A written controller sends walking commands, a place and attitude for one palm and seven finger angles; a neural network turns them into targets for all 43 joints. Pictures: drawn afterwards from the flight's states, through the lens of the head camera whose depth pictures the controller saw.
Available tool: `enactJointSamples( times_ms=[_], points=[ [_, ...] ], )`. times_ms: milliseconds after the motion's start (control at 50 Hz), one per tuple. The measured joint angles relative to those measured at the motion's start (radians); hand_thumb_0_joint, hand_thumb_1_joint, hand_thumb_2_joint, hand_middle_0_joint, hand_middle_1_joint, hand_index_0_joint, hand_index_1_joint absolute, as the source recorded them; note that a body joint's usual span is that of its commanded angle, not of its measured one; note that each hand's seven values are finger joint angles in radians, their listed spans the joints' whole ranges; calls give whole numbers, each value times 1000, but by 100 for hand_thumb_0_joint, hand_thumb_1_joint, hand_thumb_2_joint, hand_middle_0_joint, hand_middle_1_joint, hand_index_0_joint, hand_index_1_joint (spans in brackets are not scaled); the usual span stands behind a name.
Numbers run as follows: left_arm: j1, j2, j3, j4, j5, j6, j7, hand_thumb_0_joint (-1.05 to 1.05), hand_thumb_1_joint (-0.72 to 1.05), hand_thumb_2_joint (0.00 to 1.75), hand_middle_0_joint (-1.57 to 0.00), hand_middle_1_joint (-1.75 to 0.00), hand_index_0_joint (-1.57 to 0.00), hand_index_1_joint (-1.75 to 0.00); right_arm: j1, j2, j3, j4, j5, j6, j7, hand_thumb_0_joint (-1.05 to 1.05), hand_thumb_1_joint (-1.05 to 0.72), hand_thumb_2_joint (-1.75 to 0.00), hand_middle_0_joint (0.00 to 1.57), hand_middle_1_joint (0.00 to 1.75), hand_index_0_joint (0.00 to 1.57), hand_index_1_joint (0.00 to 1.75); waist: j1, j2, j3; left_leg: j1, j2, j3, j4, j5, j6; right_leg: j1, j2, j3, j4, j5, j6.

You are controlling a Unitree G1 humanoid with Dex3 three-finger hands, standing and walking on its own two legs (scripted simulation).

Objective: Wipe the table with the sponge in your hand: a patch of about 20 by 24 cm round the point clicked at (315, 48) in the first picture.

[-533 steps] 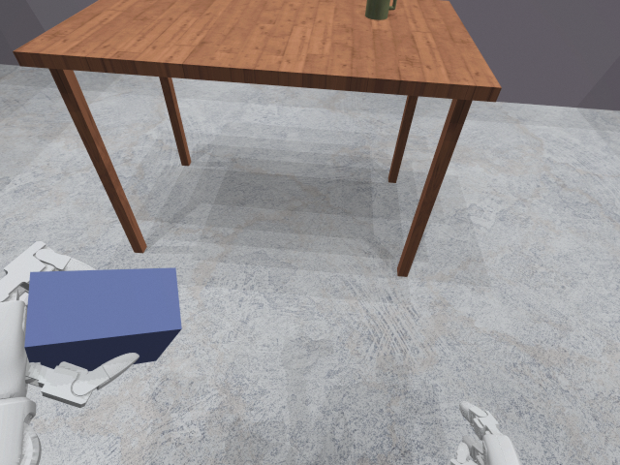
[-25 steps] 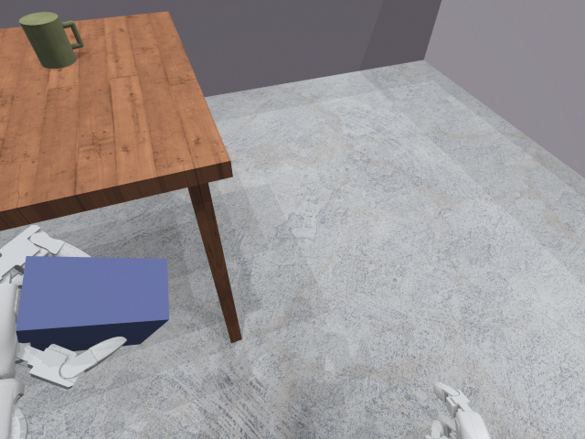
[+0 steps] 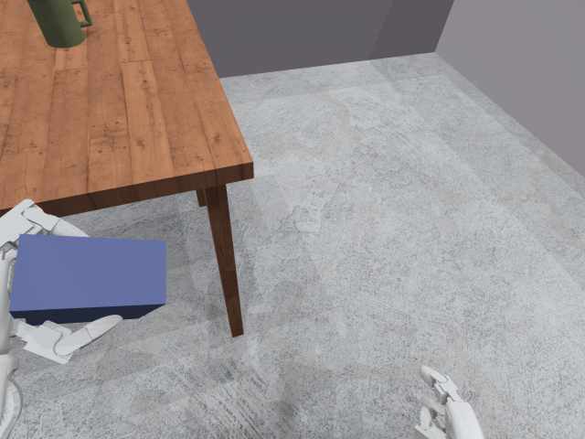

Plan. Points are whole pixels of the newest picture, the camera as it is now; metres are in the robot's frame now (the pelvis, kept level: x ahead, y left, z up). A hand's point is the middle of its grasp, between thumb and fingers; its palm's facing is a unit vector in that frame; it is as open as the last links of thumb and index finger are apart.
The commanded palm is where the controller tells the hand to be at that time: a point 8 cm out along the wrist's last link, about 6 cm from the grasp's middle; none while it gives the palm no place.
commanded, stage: shuffle to correct the standing spot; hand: left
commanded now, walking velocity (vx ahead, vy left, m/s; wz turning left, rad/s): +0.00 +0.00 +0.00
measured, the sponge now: (111, 284) +0.24 +0.22 +0.13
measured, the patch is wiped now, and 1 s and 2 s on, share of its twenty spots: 0.00 0.00 0.00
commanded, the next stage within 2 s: none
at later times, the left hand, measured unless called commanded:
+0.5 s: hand (37, 266) +0.23 +0.28 +0.16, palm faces +0.39 -0.83 -0.39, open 10.5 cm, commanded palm +0.18 +0.32 +0.18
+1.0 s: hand (36, 252) +0.25 +0.29 +0.17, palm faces +0.34 -0.82 -0.46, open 10.5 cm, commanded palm +0.18 +0.33 +0.18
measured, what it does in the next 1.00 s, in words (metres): lifts its right foot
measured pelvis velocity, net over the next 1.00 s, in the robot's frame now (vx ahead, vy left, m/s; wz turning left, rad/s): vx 0.02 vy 0.05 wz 0.00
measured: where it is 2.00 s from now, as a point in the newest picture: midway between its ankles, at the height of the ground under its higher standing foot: outside the picture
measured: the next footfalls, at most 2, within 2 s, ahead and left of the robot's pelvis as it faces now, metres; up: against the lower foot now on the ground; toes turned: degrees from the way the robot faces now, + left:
right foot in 1.02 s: +0.09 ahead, -0.02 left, +0.00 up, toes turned -8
left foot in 1.38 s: +0.10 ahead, +0.28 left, +0.00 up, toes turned +6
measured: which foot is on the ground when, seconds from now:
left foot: down 0.00-1.00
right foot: down 0.00-0.76, up 0.78-1.00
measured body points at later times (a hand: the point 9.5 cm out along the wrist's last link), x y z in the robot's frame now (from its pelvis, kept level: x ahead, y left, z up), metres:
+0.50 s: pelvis +0.02 +0.03 -0.01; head +0.04 +0.05 +0.43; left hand +0.21 +0.32 +0.18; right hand +0.21 -0.19 -0.08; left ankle -0.02 +0.09 -0.74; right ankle +0.04 -0.11 -0.74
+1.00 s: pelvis +0.02 +0.05 -0.01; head +0.04 +0.05 +0.44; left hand +0.22 +0.33 +0.19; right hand +0.17 -0.17 -0.10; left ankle -0.01 +0.12 -0.74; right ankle +0.04 -0.02 -0.73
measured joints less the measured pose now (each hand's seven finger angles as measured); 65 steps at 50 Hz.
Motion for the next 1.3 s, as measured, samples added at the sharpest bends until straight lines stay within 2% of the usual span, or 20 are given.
enactJointSamples(
  times_ms=[80,180,320,500,620,660,700,740,780,840,880,920,1000,1040,1060,1100,1140,1180,1220,1300],
  points=[
    [-26,-25,7,-26,-8,1,17,-1,-53,101,-69,-137,-69,-136,-31,-4,3,-2,-6,6,6,2,-90,-90,20,30,21,30,11,5,-12,7,7,-3,-2,-11,0,18,7,-3,-24,2,3],
    [-19,-45,-25,-31,-5,13,18,-1,-53,101,-69,-137,-69,-136,-69,-14,0,-28,-11,34,7,2,-90,-90,20,30,21,30,1,19,-37,0,8,-3,14,-29,9,18,9,-3,-26,-6,9],
    [26,-11,-25,-45,-14,22,14,-1,-53,101,-69,-137,-69,-136,-81,-29,-9,-68,-9,71,1,1,-90,-90,20,30,21,30,-20,19,-45,-22,-11,-2,66,-63,25,-12,-13,-1,47,-52,24],
    [28,6,12,-77,-19,10,22,-1,-53,101,-69,-137,-70,-136,-45,-36,-18,-58,1,97,11,1,-90,-90,20,30,21,30,-9,12,-27,-48,-42,8,148,-108,49,-54,-45,12,164,-113,36],
    [16,-8,7,-71,-12,8,21,-1,-53,101,-69,-137,-70,-136,-21,-26,-17,-42,4,106,24,2,-90,-90,20,30,21,30,-16,38,-14,-55,-45,7,196,-132,56,-54,-49,9,201,-134,33],
    [12,-3,5,-71,-11,2,20,-1,-53,101,-69,-136,-70,-136,-16,-25,-17,-38,5,111,27,2,-90,-90,20,30,21,30,-25,52,-16,-79,-39,-4,234,-142,43,-58,-47,-4,204,-135,43],
    [10,7,8,-82,-13,-9,21,-1,-53,101,-69,-136,-70,-136,-19,-24,-21,-29,6,116,32,2,-90,-90,20,30,21,30,-33,44,-16,-129,-41,-12,306,-147,2,-79,-58,-10,229,-144,50],
    [14,14,19,-109,-10,-15,26,-1,-53,101,-69,-136,-70,-136,-25,-26,-23,-18,5,126,35,2,-90,-90,20,30,21,30,-33,25,-18,-157,-25,-32,309,-182,-7,-108,-69,-5,263,-156,57],
    [21,9,38,-130,-6,-14,27,-1,-53,101,-69,-136,-70,-136,-32,-25,-25,-8,5,133,27,2,-90,-90,20,30,21,30,-20,-5,-9,-151,-33,5,290,-140,16,-144,-80,30,340,-196,47],
    [36,-10,48,-97,3,-8,30,-1,-53,101,-69,-136,-70,-136,-22,-8,-36,4,-3,121,17,2,-90,-90,20,30,21,30,-18,0,-13,-110,-39,33,230,-121,47,-211,-36,51,594,-301,21],
    [39,-13,42,-72,8,1,33,-1,-53,101,-69,-136,-70,-136,-7,3,-33,8,-1,106,17,2,-91,-90,20,30,20,30,-27,9,-22,-76,-41,30,159,-85,50,-224,-18,18,640,-288,15],
    [40,-16,27,-59,8,11,33,-1,-53,101,-69,-136,-70,-136,7,4,-26,7,1,94,21,2,-91,-90,20,30,20,30,-34,25,-29,-51,-37,23,101,-56,48,-206,-8,-33,553,-254,11],
    [63,9,7,-73,2,21,28,-1,-53,101,-69,-136,-70,-136,18,-16,-10,-18,-2,87,22,2,-90,-90,20,30,21,30,-46,56,-40,-62,-34,21,109,-62,44,-92,1,-117,211,-110,-1],
    [55,37,8,-80,2,8,24,-1,-53,101,-69,-136,-70,-136,4,-30,-16,-21,-4,93,21,2,-90,-90,20,30,21,30,-54,67,-38,-159,-34,7,302,-110,18,-65,4,-130,151,-127,-66],
    [48,35,8,-73,-5,-1,21,-1,-53,101,-69,-136,-70,-136,-16,-39,-22,-8,-7,103,23,2,-90,-90,20,30,21,30,-53,77,-27,-217,-31,-14,442,-131,-3,-72,7,-135,171,-135,-77],
    [54,25,15,-64,-15,-2,21,-1,-53,101,-69,-136,-70,-136,-43,-49,-35,11,-8,124,32,2,-90,-90,20,30,21,30,-43,73,-15,-314,-22,-43,661,-114,-35,-71,3,-125,180,-130,-73],
    [78,11,24,-63,-14,0,25,-1,-53,101,-69,-136,-70,-136,-52,-55,-40,17,-8,136,33,2,-90,-90,20,30,21,30,-37,61,-16,-385,19,-63,757,-59,-55,-60,-4,-114,155,-111,-60],
    [94,1,24,-66,-11,8,29,-1,-53,101,-69,-136,-70,-136,-49,-58,-44,19,-7,136,25,2,-91,-90,20,30,20,30,-30,39,-17,-417,70,-71,726,-16,-63,-51,-22,-104,129,-97,-51],
    [100,-6,15,-76,-6,19,34,-1,-53,101,-69,-136,-70,-136,-41,-62,-46,19,-9,126,12,2,-91,-90,20,30,20,30,-20,14,-14,-402,111,-62,589,17,-61,-44,-47,-92,112,-90,-41],
    [95,-11,-3,-102,4,38,47,-1,-53,101,-69,-136,-70,-136,-31,-71,-54,15,-14,94,-14,2,-91,-90,20,30,20,30,-1,-23,-1,-269,125,1,264,40,-49,-36,-105,-61,122,-98,-7]
  ],
)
